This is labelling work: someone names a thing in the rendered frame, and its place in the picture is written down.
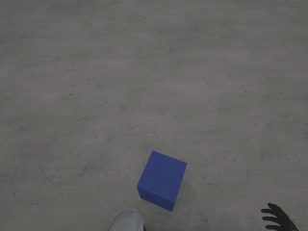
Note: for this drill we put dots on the carton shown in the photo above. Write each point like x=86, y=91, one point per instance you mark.
x=161, y=180

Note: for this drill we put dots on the right robot hand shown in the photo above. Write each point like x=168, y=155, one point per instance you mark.
x=282, y=219

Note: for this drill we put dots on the robot left thigh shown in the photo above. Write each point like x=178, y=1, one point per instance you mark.
x=127, y=221

